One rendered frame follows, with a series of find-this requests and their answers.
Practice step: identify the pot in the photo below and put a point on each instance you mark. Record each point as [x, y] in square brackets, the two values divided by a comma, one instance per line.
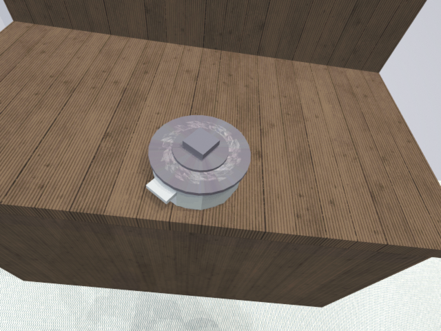
[167, 194]

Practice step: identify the table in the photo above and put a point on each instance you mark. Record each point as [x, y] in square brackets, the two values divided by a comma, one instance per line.
[337, 196]

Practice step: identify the lid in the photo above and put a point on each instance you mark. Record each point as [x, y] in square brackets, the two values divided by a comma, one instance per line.
[184, 171]

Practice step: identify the knob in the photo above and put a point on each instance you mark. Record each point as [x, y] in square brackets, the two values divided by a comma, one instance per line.
[201, 143]

